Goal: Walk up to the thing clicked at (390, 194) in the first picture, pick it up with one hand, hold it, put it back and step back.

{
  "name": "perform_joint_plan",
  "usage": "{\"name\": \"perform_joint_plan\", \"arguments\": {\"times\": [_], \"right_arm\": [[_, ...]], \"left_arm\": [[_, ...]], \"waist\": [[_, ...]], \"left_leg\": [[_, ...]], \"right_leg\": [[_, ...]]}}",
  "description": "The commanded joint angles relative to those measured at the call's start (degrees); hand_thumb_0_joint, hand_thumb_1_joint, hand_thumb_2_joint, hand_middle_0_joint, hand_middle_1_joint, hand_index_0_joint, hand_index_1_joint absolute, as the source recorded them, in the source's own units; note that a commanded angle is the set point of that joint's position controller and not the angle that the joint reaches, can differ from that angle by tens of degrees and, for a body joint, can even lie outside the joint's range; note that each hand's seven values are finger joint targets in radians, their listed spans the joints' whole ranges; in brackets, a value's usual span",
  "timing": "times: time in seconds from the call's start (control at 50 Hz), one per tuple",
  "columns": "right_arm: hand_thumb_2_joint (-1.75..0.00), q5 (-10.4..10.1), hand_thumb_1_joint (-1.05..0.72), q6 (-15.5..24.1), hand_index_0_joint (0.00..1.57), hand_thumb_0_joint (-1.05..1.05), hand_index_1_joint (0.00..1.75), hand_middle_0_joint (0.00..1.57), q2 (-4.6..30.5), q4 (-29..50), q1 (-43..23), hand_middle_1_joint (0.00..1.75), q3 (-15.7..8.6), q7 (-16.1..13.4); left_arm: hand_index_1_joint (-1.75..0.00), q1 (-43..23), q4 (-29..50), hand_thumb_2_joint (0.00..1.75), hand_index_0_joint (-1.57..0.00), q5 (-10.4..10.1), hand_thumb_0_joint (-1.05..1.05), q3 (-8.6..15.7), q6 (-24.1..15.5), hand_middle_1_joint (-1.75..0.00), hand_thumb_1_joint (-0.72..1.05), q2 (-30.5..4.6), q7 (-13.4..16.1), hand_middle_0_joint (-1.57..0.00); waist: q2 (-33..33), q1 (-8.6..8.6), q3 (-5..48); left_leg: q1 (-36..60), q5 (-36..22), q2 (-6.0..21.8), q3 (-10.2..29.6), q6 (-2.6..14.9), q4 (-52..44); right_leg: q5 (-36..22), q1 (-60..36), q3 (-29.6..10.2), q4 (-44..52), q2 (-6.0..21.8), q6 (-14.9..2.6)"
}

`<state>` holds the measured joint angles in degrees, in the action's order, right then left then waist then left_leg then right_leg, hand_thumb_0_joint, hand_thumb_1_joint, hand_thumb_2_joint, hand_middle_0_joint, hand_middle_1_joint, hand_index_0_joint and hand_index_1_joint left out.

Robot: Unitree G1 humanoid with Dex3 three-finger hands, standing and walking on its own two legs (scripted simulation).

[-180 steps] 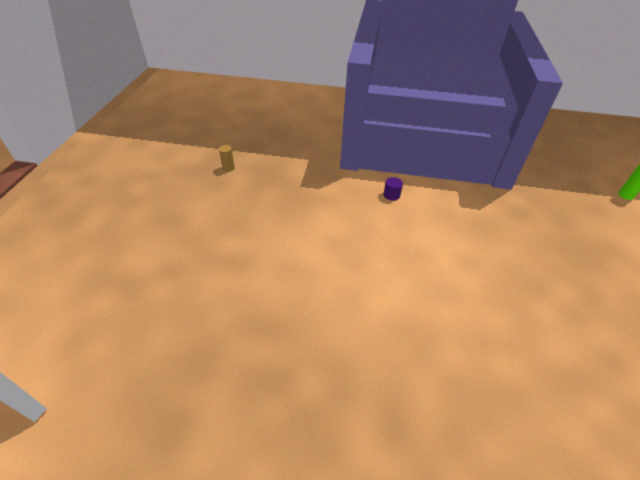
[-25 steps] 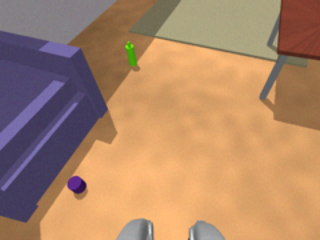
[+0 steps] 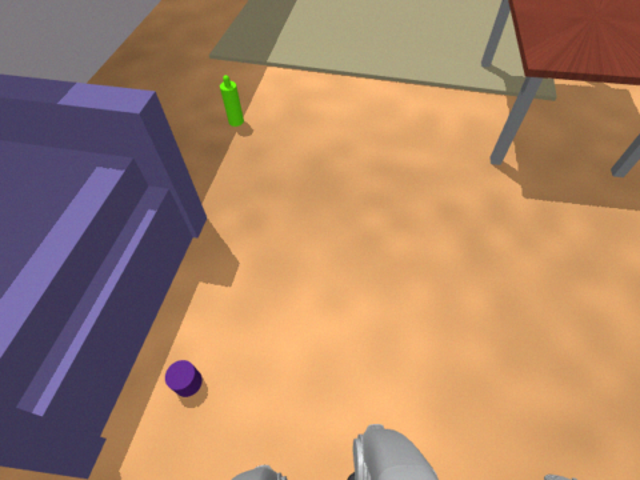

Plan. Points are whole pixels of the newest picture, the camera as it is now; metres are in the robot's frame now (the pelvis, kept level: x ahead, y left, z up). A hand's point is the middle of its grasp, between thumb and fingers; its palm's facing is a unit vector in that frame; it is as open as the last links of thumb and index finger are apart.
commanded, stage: walk up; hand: left
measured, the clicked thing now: (184, 378) +0.47 +0.38 -0.69
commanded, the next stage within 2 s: none
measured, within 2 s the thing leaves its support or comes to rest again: neither
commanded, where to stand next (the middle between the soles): +0.03 +0.20 m, yaw -18 degrees
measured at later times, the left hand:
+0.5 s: hand out of the picture +0.04 +0.58 -0.13, palm faces -0.12 -0.76 -0.64, open 7.4 cm
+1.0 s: hand out of the picture +0.15 +0.45 -0.12, palm faces -0.44 -0.84 -0.33, open 7.4 cm
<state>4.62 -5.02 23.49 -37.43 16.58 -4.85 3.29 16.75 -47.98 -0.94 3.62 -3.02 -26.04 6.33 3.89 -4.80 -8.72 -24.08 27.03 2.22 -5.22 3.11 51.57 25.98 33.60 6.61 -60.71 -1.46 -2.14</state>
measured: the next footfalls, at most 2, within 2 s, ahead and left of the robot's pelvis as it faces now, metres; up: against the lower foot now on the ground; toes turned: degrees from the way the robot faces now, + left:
right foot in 0.04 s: +0.09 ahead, -0.06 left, +0.00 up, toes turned -6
left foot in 0.40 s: -0.01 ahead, +0.38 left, +0.00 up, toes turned -6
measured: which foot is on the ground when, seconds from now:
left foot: down 0.00-0.04, up 0.06-0.38, down 0.40-1.00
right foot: up 0.00-0.02, down 0.04-0.42, up 0.44-1.00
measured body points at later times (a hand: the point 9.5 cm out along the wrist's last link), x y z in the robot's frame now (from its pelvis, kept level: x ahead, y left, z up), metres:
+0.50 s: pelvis -0.08 +0.25 -0.03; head -0.06 +0.22 +0.42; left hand +0.04 +0.62 -0.09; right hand -0.04 -0.10 -0.14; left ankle -0.05 +0.38 -0.70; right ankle +0.00 +0.03 -0.65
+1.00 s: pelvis -0.06 +0.26 +0.03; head -0.01 +0.26 +0.48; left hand +0.17 +0.49 -0.10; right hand -0.19 -0.05 -0.07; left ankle -0.05 +0.38 -0.70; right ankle -0.04 +0.12 -0.68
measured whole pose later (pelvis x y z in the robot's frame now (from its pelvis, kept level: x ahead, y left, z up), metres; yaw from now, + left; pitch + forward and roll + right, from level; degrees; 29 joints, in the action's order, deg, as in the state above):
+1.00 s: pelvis -0.06 +0.26 +0.03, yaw -21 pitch -3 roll +0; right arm 1.1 2.1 24.4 -51.6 21.2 -3.2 0.0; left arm 7.8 -52.6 0.8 2.7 0.5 -22.6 -2.0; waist -2.6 -4.4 -7.5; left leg -8.9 22.3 7.0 -13.3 -0.8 34.7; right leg 16.3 22.7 0.6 -41.6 1.4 -1.9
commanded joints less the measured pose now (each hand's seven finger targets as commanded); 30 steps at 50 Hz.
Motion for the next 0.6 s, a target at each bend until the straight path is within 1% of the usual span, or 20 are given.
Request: {"name": "perform_joint_plan", "arguments": {"times": [0.0,0.02,0.04,0.06,0.08,0.12,0.16,0.24,0.32,0.36,0.38,0.4,0.42,0.44,0.46,0.48,0.5,0.54,0.56,0.58], "right_arm": [[-0.90,-0.7,-0.90,1.0,0.20,0.00,0.30,0.20,10.3,8.7,-6.6,0.30,-3.4,-1.1],[-0.90,-1.3,-0.90,1.0,0.20,0.00,0.30,0.20,7.6,8.6,-2.2,0.30,-2.5,-1.0],[-0.90,-1.0,-0.90,0.0,0.20,0.00,0.30,0.20,10.1,7.4,1.6,0.30,-3.3,-1.8],[-0.90,-0.6,-0.90,-0.8,0.20,0.00,0.30,0.20,12.5,7.8,0.2,0.30,-4.4,-2.5],[-0.90,-0.4,-0.90,-0.9,0.20,0.00,0.30,0.20,14.3,7.5,-2.7,0.30,-5.1,-2.4],[-0.90,-0.6,-0.90,-0.8,0.20,0.00,0.30,0.20,14.5,6.5,-2.0,0.30,-5.6,-1.5],[-0.90,-0.6,-0.90,-1.2,0.20,0.00,0.30,0.20,13.5,5.2,-0.8,0.30,-5.6,-0.5],[-0.90,-1.1,-0.90,-1.9,0.20,0.00,0.30,0.20,12.9,4.0,-1.0,0.30,-5.6,0.6],[-0.90,-2.4,-0.90,-1.5,0.20,0.00,0.30,0.20,13.3,1.8,-0.5,0.30,-5.7,0.7],[-0.90,-2.7,-0.90,-0.7,0.20,0.00,0.30,0.20,13.0,-3.1,10.8,0.30,-6.4,0.2],[-0.90,-1.3,-0.90,0.0,0.20,0.00,0.30,0.20,15.4,-4.6,14.9,0.30,-6.8,-0.4],[-0.90,-2.2,-0.90,0.5,0.20,0.00,0.30,0.20,23.3,-2.0,5.7,0.30,-7.4,-0.8],[-0.90,-2.7,-0.90,1.4,0.20,0.00,0.30,0.20,26.1,-0.2,-5.8,0.30,-7.1,-1.3],[-0.90,-2.2,-0.90,2.7,0.20,0.00,0.30,0.20,20.6,0.7,-9.2,0.30,-5.9,-1.9],[-0.90,-2.0,-0.90,3.5,0.20,0.00,0.30,0.20,18.9,-0.9,-9.8,0.30,-5.1,-2.6],[-0.90,-2.3,-0.90,4.2,0.20,0.00,0.30,0.20,18.9,-2.3,-8.6,0.30,-4.8,-3.3],[-0.90,-2.9,-0.90,5.1,0.20,0.00,0.30,0.20,19.2,-3.9,-8.1,0.30,-4.6,-3.5],[-0.90,-2.8,-0.90,6.4,0.20,0.00,0.30,0.20,18.2,-6.2,-6.8,0.30,-4.1,-3.7],[-0.90,-2.7,-0.90,7.0,0.20,0.00,0.30,0.20,17.6,-7.4,-4.3,0.30,-3.9,-4.1],[-0.90,-2.8,-0.90,7.7,0.20,0.00,0.30,0.20,17.8,-8.6,-2.2,0.30,-3.7,-4.4]], "left_arm": [[-0.30,20.0,0.8,0.90,-0.20,0.6,0.00,5.7,-1.8,-0.30,0.90,-13.6,2.4,-0.20],[-0.30,19.9,2.8,0.90,-0.20,1.8,0.00,7.0,-2.0,-0.30,0.90,-17.6,2.9,-0.20],[-0.30,15.0,5.5,0.90,-0.20,1.8,0.00,6.4,-1.6,-0.30,0.90,-17.8,3.0,-0.20],[-0.30,10.9,7.4,0.90,-0.20,1.4,0.00,6.8,-1.5,-0.30,0.90,-19.0,3.4,-0.20],[-0.30,8.2,8.1,0.90,-0.20,1.3,0.00,6.4,-1.8,-0.30,0.90,-18.1,3.4,-0.20],[-0.30,4.4,8.3,0.90,-0.20,1.9,0.00,5.9,-2.1,-0.30,0.90,-16.7,3.1,-0.20],[-0.30,4.5,8.0,0.90,-0.20,2.3,0.00,6.3,-1.9,-0.30,0.90,-17.1,2.4,-0.20],[-0.30,2.9,7.0,0.90,-0.20,3.4,0.00,7.5,-1.7,-0.30,0.90,-20.2,1.8,-0.20],[-0.30,2.7,5.9,0.90,-0.20,4.1,0.00,7.7,-1.0,-0.30,0.90,-20.9,1.2,-0.20],[-0.30,-1.6,5.3,0.90,-0.20,4.0,0.00,6.6,0.4,-0.30,0.90,-18.2,0.6,-0.20],[-0.30,-2.4,5.1,0.90,-0.20,3.9,0.00,5.2,1.1,-0.30,0.90,-12.6,0.8,-0.20],[-0.30,-6.4,6.9,0.90,-0.20,2.8,0.00,4.1,0.4,-0.30,0.90,-10.0,1.7,-0.20],[-0.30,-10.4,6.4,0.90,-0.20,3.8,0.00,4.7,-0.2,-0.30,0.90,-14.5,2.1,-0.20],[-0.30,-9.1,3.6,0.90,-0.20,2.7,0.00,4.9,-0.5,-0.30,0.90,-15.6,1.3,-0.20],[-0.30,-3.6,-0.2,0.90,-0.20,1.4,0.00,5.1,-0.3,-0.30,0.90,-14.3,0.3,-0.20],[-0.30,-0.4,-2.0,0.90,-0.20,1.1,0.00,4.9,0.0,-0.30,0.90,-13.6,-0.9,-0.20],[-0.30,0.6,-2.8,0.90,-0.20,1.4,0.00,5.0,0.2,-0.30,0.90,-13.3,-2.1,-0.20],[-0.30,2.7,-4.0,0.90,-0.20,1.8,0.00,4.9,1.1,-0.30,0.90,-12.2,-3.9,-0.20],[-0.30,1.4,-3.6,0.90,-0.20,1.9,0.00,4.9,1.5,-0.30,0.90,-11.8,-4.5,-0.20],[-0.30,0.3,-2.9,0.90,-0.20,2.2,0.00,4.9,1.8,-0.30,0.90,-11.4,-5.0,-0.20]], "waist": [[-0.1,10.53,12.9],[-11.3,9.49,15.2],[-3.2,6.13,16.9],[-2.8,5.87,18.2],[-0.2,5.82,14.1],[-1.3,3.58,8.3],[-5.7,3.53,7.0],[-13.5,3.93,6.3],[-17.7,5.07,9.7],[-12.4,-1.00,11.8],[2.7,-4.41,8.1],[18.0,-2.43,2.4],[9.8,0.44,-4.5],[-1.9,2.38,-7.0],[-1.9,4.39,-4.6],[1.4,4.97,-2.4],[4.6,5.02,-1.7],[3.1,5.57,-0.5],[2.1,4.53,-0.2],[1.9,4.21,0.2]], "left_leg": [[-5.1,-34.3,4.2,6.7,0.11,6.1],[-21.8,3.9,0.2,7.3,-3.97,15.4],[-22.8,8.2,2.5,12.3,-4.78,23.9],[-21.0,9.7,2.4,14.4,-3.98,30.7],[-19.4,6.6,4.4,16.0,-3.77,34.4],[-17.2,0.2,5.0,14.8,-3.76,33.0],[-13.7,-2.8,3.8,12.3,-3.48,31.2],[-9.7,-1.6,3.8,7.2,-3.89,22.5],[-1.5,9.3,1.3,2.6,-2.83,6.7],[13.6,7.0,-2.2,-1.2,-2.29,-7.9],[12.7,16.8,2.6,11.4,-1.28,-20.8],[-0.9,28.8,19.4,39.8,5.35,-35.9],[-11.8,34.4,27.1,52.9,11.66,-42.8],[-10.8,27.4,22.5,42.3,7.55,-37.0],[-6.3,23.4,16.4,33.5,3.24,-32.5],[-2.9,22.1,15.1,31.2,2.20,-30.8],[-1.4,20.7,15.8,30.6,3.20,-30.4],[4.8,19.0,14.1,27.2,1.57,-30.8],[8.3,17.7,14.5,27.2,0.67,-31.2],[12.3,16.0,16.1,27.6,1.40,-31.4]], "right_leg": [[-18.0,-29.5,-9.2,32.1,4.7,-1.80],[-28.5,-42.5,-30.7,30.2,18.1,-6.80],[-28.8,-38.7,-39.3,29.6,27.2,-12.51],[-23.6,-31.0,-45.4,33.5,31.3,-17.42],[-16.9,-22.9,-44.0,35.1,29.6,-18.39],[-9.9,-13.4,-32.2,32.1,21.7,-13.48],[-3.6,-7.6,-26.0,30.4,16.4,-10.33],[11.2,-1.6,-24.0,31.1,11.9,-8.15],[11.9,-1.3,-26.0,29.8,11.7,-7.53],[12.4,7.1,-18.9,21.1,7.3,-2.89],[13.5,16.4,-15.0,0.8,-1.5,-1.58],[7.9,21.5,-10.9,-12.1,-6.5,0.87],[4.4,17.5,-15.3,-17.1,-0.7,0.33],[-0.8,17.8,-16.9,-17.5,0.7,0.96],[-3.2,16.5,-17.1,-16.8,-0.2,1.12],[-4.8,13.4,-15.1,-15.5,0.3,0.99],[-5.4,10.3,-13.9,-14.0,0.8,0.95],[-6.1,10.2,-15.9,-12.3,-0.8,1.57],[-6.3,11.0,-16.8,-10.3,-0.5,1.59],[-6.6,12.4,-18.2,-8.3,-0.2,1.44]]}}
